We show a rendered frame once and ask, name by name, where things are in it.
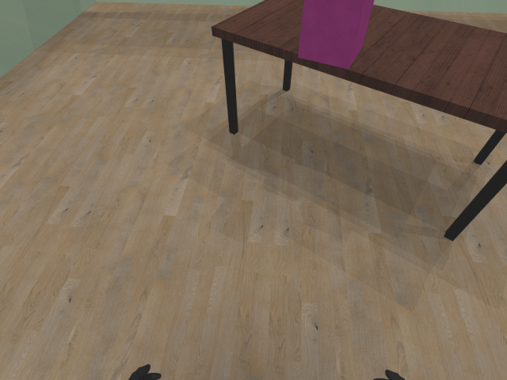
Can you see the carton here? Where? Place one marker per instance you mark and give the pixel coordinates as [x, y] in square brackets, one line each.
[333, 31]

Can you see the robot left hand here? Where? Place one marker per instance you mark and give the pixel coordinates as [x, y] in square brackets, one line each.
[142, 374]

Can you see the table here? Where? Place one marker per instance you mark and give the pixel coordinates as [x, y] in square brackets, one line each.
[451, 67]

